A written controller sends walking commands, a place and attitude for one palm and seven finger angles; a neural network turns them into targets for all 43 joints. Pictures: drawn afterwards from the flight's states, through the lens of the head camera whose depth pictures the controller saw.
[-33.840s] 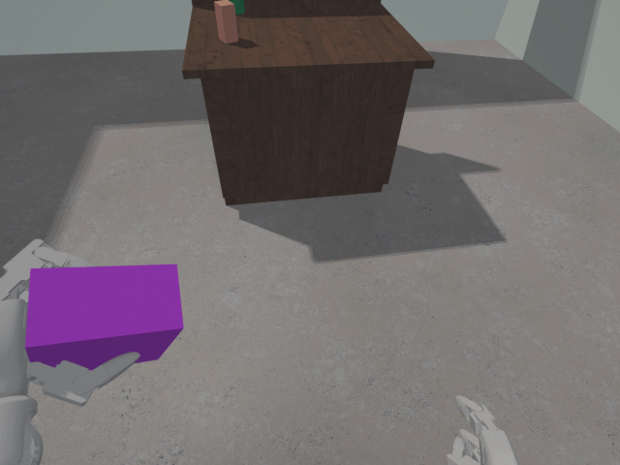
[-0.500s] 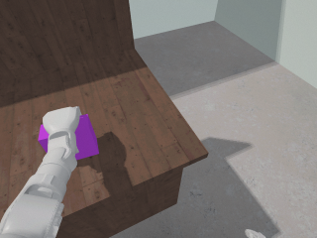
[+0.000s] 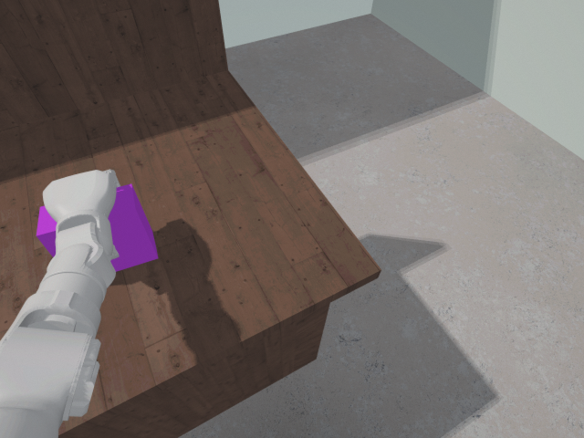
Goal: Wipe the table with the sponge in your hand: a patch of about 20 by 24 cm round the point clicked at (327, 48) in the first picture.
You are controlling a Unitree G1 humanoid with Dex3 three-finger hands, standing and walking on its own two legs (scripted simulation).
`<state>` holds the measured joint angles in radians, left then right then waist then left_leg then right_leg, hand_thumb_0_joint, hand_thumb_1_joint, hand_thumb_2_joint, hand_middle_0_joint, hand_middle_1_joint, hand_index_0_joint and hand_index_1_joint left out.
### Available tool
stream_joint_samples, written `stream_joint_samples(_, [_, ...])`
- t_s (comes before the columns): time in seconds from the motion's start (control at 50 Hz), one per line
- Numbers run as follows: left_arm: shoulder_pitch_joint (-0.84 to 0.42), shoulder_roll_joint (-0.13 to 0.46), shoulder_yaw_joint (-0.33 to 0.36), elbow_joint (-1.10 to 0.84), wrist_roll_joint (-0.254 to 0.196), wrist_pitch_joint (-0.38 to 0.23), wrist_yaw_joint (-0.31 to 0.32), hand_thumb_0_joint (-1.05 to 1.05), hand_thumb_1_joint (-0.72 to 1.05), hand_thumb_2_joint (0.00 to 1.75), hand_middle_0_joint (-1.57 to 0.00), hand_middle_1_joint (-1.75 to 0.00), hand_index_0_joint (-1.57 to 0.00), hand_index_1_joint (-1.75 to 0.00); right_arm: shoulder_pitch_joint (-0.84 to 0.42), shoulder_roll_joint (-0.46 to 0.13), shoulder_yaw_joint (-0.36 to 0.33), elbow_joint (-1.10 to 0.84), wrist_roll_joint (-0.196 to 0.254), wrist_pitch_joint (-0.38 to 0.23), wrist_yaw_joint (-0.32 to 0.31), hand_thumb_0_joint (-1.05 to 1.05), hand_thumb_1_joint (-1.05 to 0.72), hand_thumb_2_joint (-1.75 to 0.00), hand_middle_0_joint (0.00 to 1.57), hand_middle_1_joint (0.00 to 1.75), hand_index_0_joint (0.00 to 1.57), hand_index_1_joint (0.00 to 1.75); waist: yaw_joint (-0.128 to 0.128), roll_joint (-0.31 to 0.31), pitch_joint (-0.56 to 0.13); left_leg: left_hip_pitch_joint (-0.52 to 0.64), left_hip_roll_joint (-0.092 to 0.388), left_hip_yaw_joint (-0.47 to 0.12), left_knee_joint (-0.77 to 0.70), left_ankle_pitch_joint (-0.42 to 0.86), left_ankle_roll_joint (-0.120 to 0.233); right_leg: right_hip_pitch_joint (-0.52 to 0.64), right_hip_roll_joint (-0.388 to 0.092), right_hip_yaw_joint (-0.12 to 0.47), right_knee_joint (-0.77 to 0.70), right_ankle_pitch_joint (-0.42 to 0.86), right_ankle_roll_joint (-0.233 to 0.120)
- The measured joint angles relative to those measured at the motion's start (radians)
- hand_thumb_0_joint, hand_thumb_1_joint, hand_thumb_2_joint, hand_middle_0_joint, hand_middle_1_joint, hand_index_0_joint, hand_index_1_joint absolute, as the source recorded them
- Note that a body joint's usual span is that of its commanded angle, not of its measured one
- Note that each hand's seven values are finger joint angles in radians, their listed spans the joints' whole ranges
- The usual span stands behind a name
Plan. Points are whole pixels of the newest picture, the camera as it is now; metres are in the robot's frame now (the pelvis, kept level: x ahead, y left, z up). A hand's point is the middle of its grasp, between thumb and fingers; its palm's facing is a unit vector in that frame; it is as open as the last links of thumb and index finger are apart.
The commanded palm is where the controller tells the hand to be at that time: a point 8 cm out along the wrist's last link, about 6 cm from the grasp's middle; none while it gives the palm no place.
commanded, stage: slide back across to the first lane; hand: left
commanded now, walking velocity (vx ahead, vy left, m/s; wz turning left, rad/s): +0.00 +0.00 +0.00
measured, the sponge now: (107, 242) +0.42 +0.30 -0.01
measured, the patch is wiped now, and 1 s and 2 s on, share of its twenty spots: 1.00 1.00 1.00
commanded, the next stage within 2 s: wipe back along the first lane in 0.44 s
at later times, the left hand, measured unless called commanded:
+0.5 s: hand (57, 235) +0.40 +0.35 +0.04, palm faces -0.08 -0.05 -1.00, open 10.5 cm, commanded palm +0.36 +0.35 +0.08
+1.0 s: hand (50, 261) +0.35 +0.34 +0.03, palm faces -0.05 -0.02 -1.00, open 10.6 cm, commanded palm +0.32 +0.32 +0.06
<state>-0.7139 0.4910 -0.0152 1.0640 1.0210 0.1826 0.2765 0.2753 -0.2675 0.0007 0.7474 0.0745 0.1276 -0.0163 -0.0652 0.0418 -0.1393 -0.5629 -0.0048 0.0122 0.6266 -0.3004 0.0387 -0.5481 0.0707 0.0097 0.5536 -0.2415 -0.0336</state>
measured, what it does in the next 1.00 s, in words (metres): stands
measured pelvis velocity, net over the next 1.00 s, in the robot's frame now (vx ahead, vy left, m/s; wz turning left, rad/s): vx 0.02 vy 0.02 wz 0.03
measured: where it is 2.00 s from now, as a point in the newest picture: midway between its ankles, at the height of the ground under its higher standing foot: outside the picture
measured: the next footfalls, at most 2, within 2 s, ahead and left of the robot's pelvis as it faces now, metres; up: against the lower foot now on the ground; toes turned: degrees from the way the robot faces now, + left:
none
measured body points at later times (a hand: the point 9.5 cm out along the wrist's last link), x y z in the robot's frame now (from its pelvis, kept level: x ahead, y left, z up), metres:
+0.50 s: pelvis +0.03 +0.01 +0.01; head +0.06 +0.02 +0.46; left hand +0.40 +0.34 +0.09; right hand +0.17 -0.24 -0.11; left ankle +0.00 +0.09 -0.73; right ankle +0.01 -0.10 -0.73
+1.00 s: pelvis +0.02 +0.02 +0.01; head +0.05 +0.01 +0.46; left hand +0.35 +0.34 +0.09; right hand +0.18 -0.22 -0.11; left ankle +0.00 +0.09 -0.73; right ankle +0.01 -0.10 -0.73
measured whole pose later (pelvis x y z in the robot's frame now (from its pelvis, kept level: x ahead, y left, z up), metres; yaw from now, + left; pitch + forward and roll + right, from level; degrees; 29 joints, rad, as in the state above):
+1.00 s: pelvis +0.02 +0.02 +0.01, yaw +2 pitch +9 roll -2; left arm -0.34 0.46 -0.06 0.63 0.99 0.24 0.23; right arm 0.18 -0.26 0.00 0.70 0.08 0.17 0.00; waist 0.03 0.05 -0.13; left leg -0.40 -0.04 -0.01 0.57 -0.32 0.06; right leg -0.37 0.04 0.00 0.49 -0.27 -0.01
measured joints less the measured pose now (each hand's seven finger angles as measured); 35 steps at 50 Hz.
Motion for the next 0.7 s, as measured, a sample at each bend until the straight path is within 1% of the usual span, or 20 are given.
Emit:
stream_joint_samples(0.16, [0.056,0.005,0.022,-0.041,-0.001,-0.009,-0.002,0.01,-0.53,1.04,-0.68,-1.3,-0.7,-1.3,0.0,0.001,-0.001,0.006,0.004,0.002,0.012,0.01,-0.9,-0.9,0.2,0.3,0.2,0.3,0.005,-0.002,0.004,0.06,-0.007,0.006,-0.034,-0.003,0.008,0.059,-0.006,0.009,-0.033,-0.004,0.007])
stream_joint_samples(0.28, [0.119,0.003,0.032,-0.103,-0.008,-0.018,-0.017,0.01,-0.53,1.04,-0.67,-1.31,-0.69,-1.31,-0.029,0.0,-0.006,-0.013,0.004,0.007,0.02,0.01,-0.9,-0.9,0.2,0.3,0.2,0.3,0.025,0.001,0.002,0.094,-0.011,0.007,-0.051,-0.01,0.013,0.094,-0.01,0.011,-0.052,-0.009,0.011])
stream_joint_samples(0.48, [0.19,0.012,0.034,-0.196,-0.005,-0.036,-0.05,0.01,-0.52,1.04,-0.67,-1.32,-0.68,-1.31,-0.093,-0.003,-0.009,-0.045,0.001,0.019,0.023,0.01,-0.9,-0.9,0.2,0.3,0.2,0.3,0.061,-0.006,0.004,0.127,-0.02,-0.007,-0.062,-0.017,0.017,0.135,-0.018,-0.001,-0.069,-0.019,0.014])
stream_joint_samples(0.6, [0.221,0.02,0.027,-0.243,-0.004,-0.042,-0.068,0.01,-0.52,1.04,-0.67,-1.32,-0.68,-1.31,-0.107,-0.003,-0.013,-0.056,-0.001,0.025,0.021,0.01,-0.9,-0.9,0.2,0.3,0.2,0.3,0.075,-0.008,0.009,0.132,-0.025,-0.017,-0.061,-0.02,0.018,0.146,-0.023,-0.011,-0.072,-0.024,0.015])
stream_joint_samples(0.7, [0.28,0.012,0.011,-0.318,-0.011,-0.029,-0.059,0.01,-0.52,1.04,-0.66,-1.32,-0.68,-1.32,-0.103,-0.001,-0.017,-0.059,-0.002,0.03,0.024,0.01,-0.9,-0.9,0.2,0.3,0.2,0.3,0.084,-0.002,0.008,0.136,-0.025,-0.019,-0.057,-0.023,0.019,0.153,-0.023,-0.013,-0.074,-0.024,0.017])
